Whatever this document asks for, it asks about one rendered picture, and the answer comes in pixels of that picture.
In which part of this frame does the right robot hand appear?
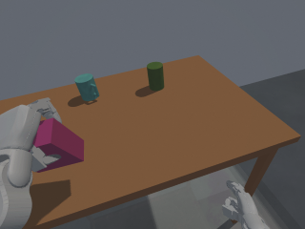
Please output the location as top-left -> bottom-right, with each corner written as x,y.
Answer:
222,180 -> 258,223

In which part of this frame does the sponge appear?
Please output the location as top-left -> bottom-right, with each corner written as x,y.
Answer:
32,118 -> 84,173

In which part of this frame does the table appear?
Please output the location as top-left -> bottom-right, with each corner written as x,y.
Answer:
0,55 -> 301,229

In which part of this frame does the left robot hand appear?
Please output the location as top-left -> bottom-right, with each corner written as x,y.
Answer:
0,97 -> 62,172

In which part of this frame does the left robot forearm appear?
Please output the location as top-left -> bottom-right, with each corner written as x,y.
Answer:
0,148 -> 33,229

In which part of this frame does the right robot forearm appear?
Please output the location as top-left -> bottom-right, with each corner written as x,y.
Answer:
241,213 -> 270,229

